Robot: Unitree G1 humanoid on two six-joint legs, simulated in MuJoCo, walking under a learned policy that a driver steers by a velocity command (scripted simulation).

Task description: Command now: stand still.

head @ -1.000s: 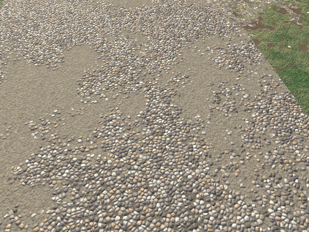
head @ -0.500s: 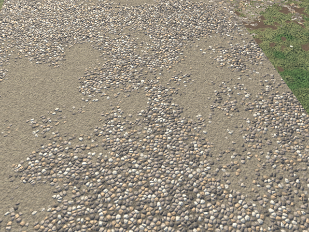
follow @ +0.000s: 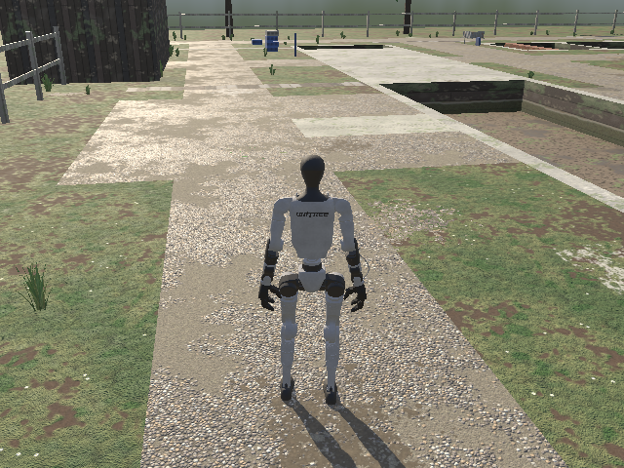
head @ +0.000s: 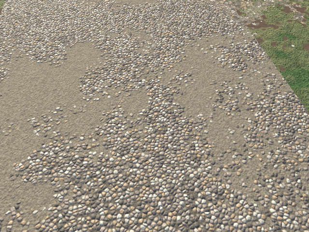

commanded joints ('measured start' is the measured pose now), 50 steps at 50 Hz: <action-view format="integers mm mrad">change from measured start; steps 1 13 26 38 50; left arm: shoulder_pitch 64 80 179 32 -296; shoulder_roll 90 83 210 82 84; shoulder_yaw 14 14 63 31 39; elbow -17 -18 -20 -154 -247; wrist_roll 0 -1 -27 -48 -21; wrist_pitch -5 -6 -25 -95 -84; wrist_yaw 3 4 10 -15 -44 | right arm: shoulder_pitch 61 72 -15 367 251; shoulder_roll -89 -83 -45 -208 -151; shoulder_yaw -13 -13 -7 -60 -15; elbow -14 -16 -76 0 -84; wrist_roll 0 1 18 -2 -7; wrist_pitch -4 -4 -46 -120 -97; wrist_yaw -3 -3 12 57 36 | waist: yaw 0 0 59 -94 -60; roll -4 -4 -188 228 63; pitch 20 24 149 -22 85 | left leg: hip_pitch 29 26 -271 364 170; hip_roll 9 8 -22 414 163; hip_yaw -4 -4 63 -754 -57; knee -55 -54 331 -334 -386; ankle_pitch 120 119 -221 -408 314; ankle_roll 27 29 75 315 189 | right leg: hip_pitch -67 -69 -89 -686 -575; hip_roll -56 -56 -336 -31 -128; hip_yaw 52 49 474 97 -30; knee -104 -101 -336 781 254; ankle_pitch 137 133 -605 -232 338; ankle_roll -19 -17 -222 -42 7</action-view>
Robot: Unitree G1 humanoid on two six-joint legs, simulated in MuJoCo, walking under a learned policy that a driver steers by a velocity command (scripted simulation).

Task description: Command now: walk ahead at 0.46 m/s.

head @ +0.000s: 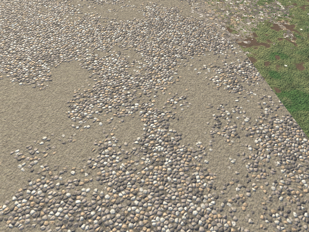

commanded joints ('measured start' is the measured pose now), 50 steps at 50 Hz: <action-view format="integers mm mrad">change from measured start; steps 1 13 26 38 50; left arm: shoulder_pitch -176 339 157 326 48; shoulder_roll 7 204 126 34 61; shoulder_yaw -11 53 14 -13 18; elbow -98 6 28 27 -36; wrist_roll -4 23 16 21 17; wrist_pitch -14 -15 -29 9 11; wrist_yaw -12 -21 5 10 14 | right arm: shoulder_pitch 42 99 -341 -22 -173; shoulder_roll -180 -87 -137 -388 -221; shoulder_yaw -31 -8 -52 -127 -70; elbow -43 -72 -242 -198 -183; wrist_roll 5 25 14 1 3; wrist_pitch -4 -26 4 -13 -17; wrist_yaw -18 11 -11 20 9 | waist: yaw -7 209 79 -44 65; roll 107 -146 -11 203 82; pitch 152 -448 81 -286 38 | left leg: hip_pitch -77 -664 -680 235 -146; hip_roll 233 -15 201 355 273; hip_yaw -123 -196 -79 -413 -188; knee -121 1200 576 295 -83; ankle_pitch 328 -274 318 129 321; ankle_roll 99 -29 -55 193 166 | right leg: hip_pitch -39 1190 469 274 -37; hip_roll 31 -304 -66 63 -47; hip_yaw -39 794 67 -67 55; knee -183 -541 -768 179 62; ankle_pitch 104 -269 25 10 -36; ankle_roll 13 -359 -184 -7 21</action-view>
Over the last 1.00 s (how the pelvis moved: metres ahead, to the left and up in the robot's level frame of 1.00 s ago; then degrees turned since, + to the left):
0.17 0.08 0.01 0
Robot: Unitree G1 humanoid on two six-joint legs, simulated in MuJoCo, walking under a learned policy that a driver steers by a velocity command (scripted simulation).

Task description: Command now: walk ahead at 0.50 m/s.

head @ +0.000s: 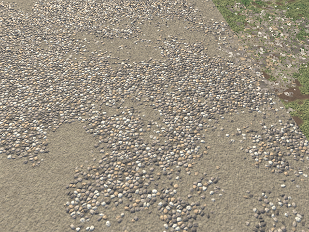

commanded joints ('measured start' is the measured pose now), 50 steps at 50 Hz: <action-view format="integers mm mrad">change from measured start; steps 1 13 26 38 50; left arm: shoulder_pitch -16 -202 74 257 127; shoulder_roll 38 64 95 131 79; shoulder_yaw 12 7 19 27 21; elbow -49 -132 -10 65 2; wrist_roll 8 -10 17 -5 -11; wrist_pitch -2 -34 -45 -6 -24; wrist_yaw -2 -52 -26 2 2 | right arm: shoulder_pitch -6 85 -61 -416 -138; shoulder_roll -148 -187 -91 -74 -108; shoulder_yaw -29 -48 -31 -9 -24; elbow -45 25 -64 -180 -88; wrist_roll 5 25 21 30 -7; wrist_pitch -8 31 28 8 -6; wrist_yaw -19 -39 -40 7 11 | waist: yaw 30 16 20 117 37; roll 90 132 -19 -22 123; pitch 21 53 2 91 -51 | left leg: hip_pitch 43 266 -480 -532 34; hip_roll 270 326 222 146 300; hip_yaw -186 -125 -136 -76 -350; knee -166 -16 777 255 -88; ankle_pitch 213 440 -59 189 41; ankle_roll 142 86 -49 -46 138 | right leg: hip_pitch -82 63 458 685 37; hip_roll -24 81 -103 -119 -21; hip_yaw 19 -58 158 32 44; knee -142 -500 -882 -833 173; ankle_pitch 156 105 150 214 -118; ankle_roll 20 -48 -216 -155 -27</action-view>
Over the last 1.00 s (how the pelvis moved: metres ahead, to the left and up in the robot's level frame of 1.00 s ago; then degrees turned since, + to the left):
0.59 0.04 0.00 0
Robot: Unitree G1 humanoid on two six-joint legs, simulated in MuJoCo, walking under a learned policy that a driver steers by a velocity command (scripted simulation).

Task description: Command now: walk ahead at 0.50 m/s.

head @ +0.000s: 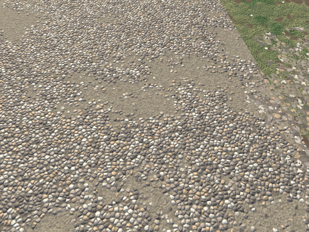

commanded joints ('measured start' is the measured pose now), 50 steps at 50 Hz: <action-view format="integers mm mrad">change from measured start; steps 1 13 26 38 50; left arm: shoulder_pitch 24 -321 -23 36 160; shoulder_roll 67 30 122 126 46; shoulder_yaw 25 9 34 25 2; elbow -51 -159 -95 -42 -34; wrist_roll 4 12 19 21 27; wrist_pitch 4 6 -13 -12 23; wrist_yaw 8 -15 -29 3 8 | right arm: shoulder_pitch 28 221 105 -118 255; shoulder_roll -88 -148 -140 -56 -292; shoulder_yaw -15 -25 -14 -14 -83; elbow -29 60 13 -53 12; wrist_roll -10 11 45 11 -7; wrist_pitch -15 0 -28 16 -2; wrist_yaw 2 -40 -35 -33 -9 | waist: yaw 7 -73 67 33 -119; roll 109 77 -50 -33 145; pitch -77 43 -155 15 -350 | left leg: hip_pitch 196 294 -387 -313 652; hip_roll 256 225 108 150 315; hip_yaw -309 -120 -144 -83 -410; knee -301 -357 820 227 40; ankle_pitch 48 149 -251 238 55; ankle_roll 158 132 1 -60 199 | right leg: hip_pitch -186 -281 509 261 3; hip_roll -104 -53 -260 -128 -9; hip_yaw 49 -18 417 41 -83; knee -17 -568 -899 -1064 -144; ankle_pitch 105 496 149 406 446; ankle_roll -7 41 -191 -147 8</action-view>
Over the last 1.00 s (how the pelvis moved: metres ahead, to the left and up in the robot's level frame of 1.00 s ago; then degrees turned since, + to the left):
0.57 0.00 -0.01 0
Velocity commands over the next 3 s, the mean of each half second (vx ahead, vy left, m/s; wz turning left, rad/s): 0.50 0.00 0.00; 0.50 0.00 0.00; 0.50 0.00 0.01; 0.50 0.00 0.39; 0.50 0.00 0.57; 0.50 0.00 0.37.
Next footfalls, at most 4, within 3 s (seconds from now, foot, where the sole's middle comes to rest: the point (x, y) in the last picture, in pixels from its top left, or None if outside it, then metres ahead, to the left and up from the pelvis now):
0.42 right None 0.42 -0.15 -0.77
0.98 left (138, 174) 0.74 0.09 -0.77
1.54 right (186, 122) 1.05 -0.15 -0.77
2.08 left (134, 87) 1.30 0.14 -0.77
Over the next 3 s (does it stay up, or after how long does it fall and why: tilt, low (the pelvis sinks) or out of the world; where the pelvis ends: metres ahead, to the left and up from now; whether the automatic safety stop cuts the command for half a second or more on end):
stays up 1.62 0.23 0.00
